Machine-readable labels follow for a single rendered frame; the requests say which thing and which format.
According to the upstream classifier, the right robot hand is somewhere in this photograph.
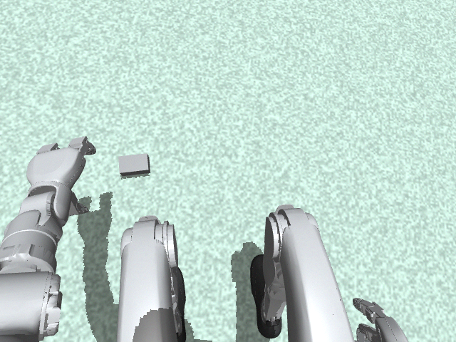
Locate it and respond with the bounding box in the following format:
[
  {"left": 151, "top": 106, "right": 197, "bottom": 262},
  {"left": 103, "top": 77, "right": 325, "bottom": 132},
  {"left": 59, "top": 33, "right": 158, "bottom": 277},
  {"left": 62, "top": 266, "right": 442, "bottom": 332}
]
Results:
[{"left": 353, "top": 298, "right": 409, "bottom": 342}]

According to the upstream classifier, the left robot hand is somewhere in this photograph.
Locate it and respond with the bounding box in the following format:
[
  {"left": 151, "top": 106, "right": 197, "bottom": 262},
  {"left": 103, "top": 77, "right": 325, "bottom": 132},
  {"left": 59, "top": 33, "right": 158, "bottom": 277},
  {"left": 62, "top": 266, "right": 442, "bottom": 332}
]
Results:
[{"left": 26, "top": 136, "right": 96, "bottom": 216}]

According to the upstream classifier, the right robot foot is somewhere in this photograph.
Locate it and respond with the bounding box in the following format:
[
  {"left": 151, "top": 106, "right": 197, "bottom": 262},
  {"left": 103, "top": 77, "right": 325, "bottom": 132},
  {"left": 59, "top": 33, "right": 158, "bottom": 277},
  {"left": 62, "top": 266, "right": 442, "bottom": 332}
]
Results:
[{"left": 250, "top": 254, "right": 282, "bottom": 338}]

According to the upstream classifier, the small box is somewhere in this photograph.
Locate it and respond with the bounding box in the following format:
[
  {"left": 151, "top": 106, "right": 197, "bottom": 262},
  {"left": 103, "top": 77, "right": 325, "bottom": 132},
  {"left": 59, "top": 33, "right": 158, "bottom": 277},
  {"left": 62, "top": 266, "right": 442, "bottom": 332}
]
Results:
[{"left": 118, "top": 153, "right": 150, "bottom": 176}]

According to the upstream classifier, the left robot arm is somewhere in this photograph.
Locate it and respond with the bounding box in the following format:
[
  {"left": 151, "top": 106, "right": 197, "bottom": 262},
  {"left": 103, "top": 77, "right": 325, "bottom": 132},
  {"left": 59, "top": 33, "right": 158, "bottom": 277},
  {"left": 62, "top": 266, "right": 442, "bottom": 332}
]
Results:
[{"left": 0, "top": 181, "right": 72, "bottom": 342}]

